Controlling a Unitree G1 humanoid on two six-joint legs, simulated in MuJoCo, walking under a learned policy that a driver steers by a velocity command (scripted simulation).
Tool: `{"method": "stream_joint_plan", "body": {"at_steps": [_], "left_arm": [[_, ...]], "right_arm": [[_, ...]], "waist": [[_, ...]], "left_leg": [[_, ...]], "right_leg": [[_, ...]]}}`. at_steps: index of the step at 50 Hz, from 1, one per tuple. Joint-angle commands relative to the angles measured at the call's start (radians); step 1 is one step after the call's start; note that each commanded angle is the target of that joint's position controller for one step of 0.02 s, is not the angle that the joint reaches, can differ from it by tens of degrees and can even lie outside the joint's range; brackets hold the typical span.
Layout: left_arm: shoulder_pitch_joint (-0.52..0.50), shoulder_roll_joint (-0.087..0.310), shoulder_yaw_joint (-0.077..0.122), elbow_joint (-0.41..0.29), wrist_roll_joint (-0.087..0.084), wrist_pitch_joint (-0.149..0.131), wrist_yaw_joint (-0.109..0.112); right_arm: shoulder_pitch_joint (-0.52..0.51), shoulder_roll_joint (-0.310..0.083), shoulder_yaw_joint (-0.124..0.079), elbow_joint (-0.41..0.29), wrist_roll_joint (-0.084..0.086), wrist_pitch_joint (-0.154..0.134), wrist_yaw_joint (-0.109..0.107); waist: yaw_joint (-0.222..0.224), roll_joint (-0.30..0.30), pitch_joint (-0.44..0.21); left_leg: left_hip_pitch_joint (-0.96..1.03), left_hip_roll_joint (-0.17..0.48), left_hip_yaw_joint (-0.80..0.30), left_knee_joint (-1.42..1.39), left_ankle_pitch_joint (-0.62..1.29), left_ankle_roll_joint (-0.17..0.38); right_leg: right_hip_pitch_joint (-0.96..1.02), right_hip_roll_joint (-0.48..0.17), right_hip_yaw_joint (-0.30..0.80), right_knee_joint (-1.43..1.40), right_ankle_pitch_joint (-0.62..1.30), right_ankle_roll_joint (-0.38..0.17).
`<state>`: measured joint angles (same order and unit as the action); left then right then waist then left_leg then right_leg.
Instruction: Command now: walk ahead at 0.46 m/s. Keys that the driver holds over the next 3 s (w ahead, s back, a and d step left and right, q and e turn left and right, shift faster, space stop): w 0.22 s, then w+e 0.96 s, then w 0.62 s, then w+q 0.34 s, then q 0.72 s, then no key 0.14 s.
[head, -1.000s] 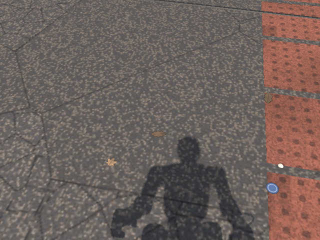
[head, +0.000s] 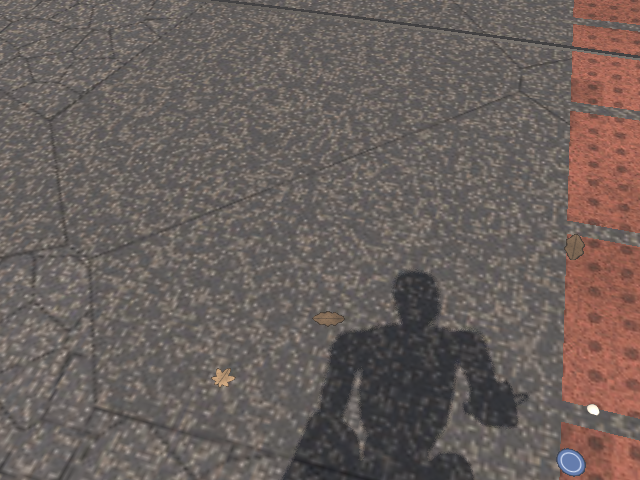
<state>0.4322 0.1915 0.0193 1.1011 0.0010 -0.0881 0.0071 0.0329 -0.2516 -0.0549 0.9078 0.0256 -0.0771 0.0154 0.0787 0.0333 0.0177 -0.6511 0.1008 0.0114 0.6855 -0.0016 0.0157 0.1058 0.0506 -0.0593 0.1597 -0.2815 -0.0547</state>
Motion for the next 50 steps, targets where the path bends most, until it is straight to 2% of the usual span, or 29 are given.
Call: {"method": "stream_joint_plan", "body": {"at_steps": [1,3,5,7,8,9,10,11,12,13,15,16,18,21,26,30,33,34,35,36,37,38,39,40,41,42,45,47,50], "left_arm": [[0.057,0.173,0.034,-0.021,-0.011,-0.001,0.01],[0.054,0.181,0.042,-0.021,-0.014,0.006,0.012],[0.024,0.208,0.053,-0.034,-0.01,0.013,0.013],[-0.01,0.207,0.052,-0.05,-0.002,0.029,0.012],[-0.004,0.174,0.037,-0.074,0.012,0.029,0.009],[0.132,0.013,-0.005,-0.077,-0.001,0.007,-0.005],[0.041,0.11,0.016,-0.079,-0.03,-0.024,-0.012],[-0.058,0.166,0.033,-0.121,-0.057,-0.042,-0.013],[-0.106,0.175,0.035,-0.132,-0.059,-0.049,-0.005],[-0.122,0.17,0.045,-0.13,-0.047,-0.042,0.004],[-0.066,0.126,0.05,-0.117,-0.04,-0.006,0.008],[-0.058,0.107,0.049,-0.116,-0.041,0.008,0.009],[-0.112,0.112,0.054,-0.144,-0.038,0.026,0.013],[-0.207,0.123,0.061,-0.183,-0.026,0.027,0.009],[-0.372,0.092,0.045,-0.247,-0.018,0.014,-0.021],[-0.479,0.086,0.035,-0.319,-0.022,0.016,-0.05],[-0.453,0.122,0.049,-0.355,-0.027,0.02,-0.071],[-0.382,0.151,0.065,-0.349,-0.028,0.023,-0.074],[-0.243,0.195,0.092,-0.319,-0.031,0.024,-0.072],[-0.072,0.274,0.131,-0.28,-0.032,0.029,-0.055],[-0.016,0.385,0.156,-0.272,-0.032,0.034,-0.038],[0.003,0.358,0.137,-0.298,-0.017,0.023,-0.041],[-0.018,0.285,0.118,-0.295,-0.007,0.015,-0.041],[-0.082,0.242,0.107,-0.306,-0.014,0.008,-0.038],[-0.166,0.211,0.097,-0.328,-0.016,0.006,-0.039],[-0.219,0.18,0.087,-0.349,-0.009,0.005,-0.037],[-0.217,0.203,0.09,-0.36,-0.012,0.001,-0.023],[-0.181,0.234,0.098,-0.356,-0.016,0.002,-0.008],[-0.139,0.237,0.099,-0.352,-0.022,0.012,0.006]], "right_arm": [[-0.173,-0.029,0.007,-0.102,0.005,-0.018,0.017],[-0.189,-0.044,0.004,-0.12,0.007,-0.025,0.029],[-0.12,-0.088,-0.015,-0.113,0.006,-0.029,0.033],[0.156,-0.161,-0.057,-0.034,0.007,-0.023,0.021],[0.34,-0.224,-0.076,0.007,-0.006,-0.017,0.01],[0.405,-0.267,-0.08,0.033,-0.022,-0.016,0.016],[0.367,-0.175,-0.053,0.031,-0.015,-0.021,0.019],[0.266,-0.14,-0.041,0.017,-0.011,-0.028,0.017],[0.173,-0.106,-0.029,-0.005,-0.016,-0.037,0.018],[0.125,-0.078,-0.022,-0.007,-0.027,-0.045,0.022],[0.109,-0.042,-0.011,0.011,-0.039,-0.054,0.027],[0.125,-0.049,-0.012,0.024,-0.037,-0.056,0.024],[0.152,-0.085,-0.02,0.041,-0.04,-0.058,0.008],[0.191,-0.112,-0.027,0.05,-0.044,-0.056,-0.015],[0.25,-0.132,-0.027,0.053,-0.033,-0.045,-0.035],[0.326,-0.15,-0.035,0.071,-0.022,-0.014,-0.037],[0.292,-0.185,-0.047,0.049,-0.016,0.01,-0.043],[0.275,-0.199,-0.052,0.037,-0.016,0.018,-0.047],[0.254,-0.203,-0.051,0.024,-0.015,0.027,-0.051],[0.256,-0.194,-0.045,0.005,-0.018,0.026,-0.054],[0.328,-0.06,-0.006,-0.043,-0.049,0.001,-0.039],[0.293,-0.074,0.003,-0.069,-0.02,-0.049,-0.022],[0.176,-0.137,-0.015,-0.1,0.019,-0.078,-0.011],[0.147,-0.136,-0.013,-0.106,0.02,-0.091,-0.011],[0.148,-0.137,-0.02,-0.093,-0.003,-0.091,-0.02],[0.16,-0.151,-0.031,-0.088,-0.018,-0.078,-0.026],[0.168,-0.119,-0.033,-0.107,-0.036,-0.039,-0.028],[0.097,-0.105,-0.029,-0.138,-0.042,-0.03,-0.033],[-0.017,-0.081,-0.018,-0.174,-0.036,-0.034,-0.027]], "waist": [[-0.001,-0.096,0.147],[-0.021,-0.101,0.136],[-0.079,-0.134,0.06],[-0.221,-0.153,-0.114],[-0.272,-0.064,-0.247],[-0.175,0.213,-0.408],[-0.212,0.139,-0.352],[-0.184,0.12,-0.184],[-0.148,0.011,-0.111],[-0.113,-0.022,-0.063],[-0.06,0.019,-0.044],[-0.052,0.024,-0.026],[-0.049,0.028,0.02],[-0.07,0.005,0.044],[-0.125,-0.006,0.066],[-0.159,-0.013,0.092],[-0.11,0.035,0.045],[-0.065,0.058,-0.008],[0.014,0.056,-0.084],[0.089,0.002,-0.177],[0.013,-0.249,-0.266],[0.021,-0.222,-0.411],[0.051,-0.153,-0.302],[0.019,-0.101,-0.195],[-0.031,-0.032,-0.131],[-0.07,-0.034,-0.097],[-0.106,-0.055,-0.07],[-0.09,-0.063,-0.042],[-0.046,-0.1,-0.022]], "left_leg": [[-0.017,-0.033,0.028,-0.106,0.049,0.016],[-0.006,-0.041,0.022,-0.148,0.016,0.045],[0.125,-0.086,0.045,-0.156,-0.041,0.078],[0.488,-0.139,0.076,-0.164,-0.051,0.128],[0.816,0.039,-0.135,-0.132,-0.101,0.189],[1.097,0.287,-0.677,-0.285,-0.374,0.361],[1.047,0.266,-0.773,-0.404,-0.445,0.327],[0.902,0.241,-0.608,-0.424,-0.379,0.282],[0.736,0.216,-0.464,-0.45,-0.255,0.253],[0.604,0.185,-0.359,-0.476,-0.161,0.23],[0.48,0.143,-0.233,-0.532,-0.125,0.208],[0.443,0.137,-0.189,-0.556,-0.118,0.21],[0.411,0.136,-0.123,-0.598,-0.111,0.213],[0.468,0.135,-0.052,-0.612,-0.061,0.2],[0.546,0.117,0.09,-0.609,0.011,0.157],[0.73,0.171,0.131,-0.53,0.103,0.146],[0.789,0.195,0.172,-0.383,0.467,0.115],[0.784,0.19,0.189,-0.267,0.639,0.102],[0.737,0.162,0.214,-0.079,0.714,0.077],[0.546,0.122,0.221,0.189,0.545,0.033],[0.109,-0.046,0.194,0.563,-0.246,-0.034],[-0.076,-0.157,-0.049,0.737,-0.6,-0.029],[-0.186,-0.094,-0.11,0.751,-0.52,0.0],[-0.184,-0.045,-0.1,0.675,-0.426,0.019],[-0.112,-0.004,-0.095,0.582,-0.365,0.016],[-0.029,0.022,-0.096,0.514,-0.331,0.008],[0.049,0.024,-0.076,0.387,-0.276,-0.038],[0.026,0.005,-0.062,0.253,-0.174,-0.068],[0.067,-0.043,-0.056,0.004,0.017,-0.075]], "right_leg": [[-0.089,-0.274,0.104,-0.069,0.381,-0.125],[-0.014,-0.301,0.094,-0.023,0.472,-0.115],[0.037,-0.313,0.081,0.088,0.767,-0.095],[-0.03,-0.259,0.037,0.418,0.973,-0.055],[-0.281,-0.207,0.018,0.729,0.666,-0.029],[-0.642,0.008,0.068,1.094,-0.169,0.029],[-0.75,-0.013,0.21,1.226,-0.277,0.004],[-0.827,-0.065,0.181,1.247,-0.206,-0.012],[-0.783,-0.124,0.167,1.2,-0.107,-0.018],[-0.729,-0.16,0.156,1.138,-0.048,-0.016],[-0.625,-0.198,0.171,1.073,-0.01,-0.015],[-0.618,-0.206,0.169,1.044,-0.012,-0.011],[-0.681,-0.213,0.174,0.982,0.043,0.005],[-0.798,-0.203,0.195,0.842,0.205,0.026],[-0.788,-0.176,0.095,0.578,0.394,0.03],[-0.861,-0.159,0.046,0.483,0.298,0.004],[-0.756,-0.098,-0.026,0.461,0.146,-0.042],[-0.647,-0.056,-0.056,0.468,0.102,-0.064],[-0.46,-0.007,-0.074,0.423,0.128,-0.095],[-0.164,-0.032,0.03,0.384,0.157,-0.144],[0.185,-0.292,0.538,0.336,0.069,-0.3],[0.326,-0.412,0.934,0.156,-0.009,-0.398],[0.282,-0.374,0.789,0.134,0.038,-0.33],[0.137,-0.328,0.627,0.139,0.12,-0.288],[-0.027,-0.284,0.515,0.131,0.212,-0.256],[-0.145,-0.251,0.443,0.108,0.298,-0.24],[-0.287,-0.213,0.367,0.063,0.413,-0.248],[-0.319,-0.19,0.327,0.052,0.426,-0.236],[-0.346,-0.139,0.288,0.065,0.326,-0.186]]}}
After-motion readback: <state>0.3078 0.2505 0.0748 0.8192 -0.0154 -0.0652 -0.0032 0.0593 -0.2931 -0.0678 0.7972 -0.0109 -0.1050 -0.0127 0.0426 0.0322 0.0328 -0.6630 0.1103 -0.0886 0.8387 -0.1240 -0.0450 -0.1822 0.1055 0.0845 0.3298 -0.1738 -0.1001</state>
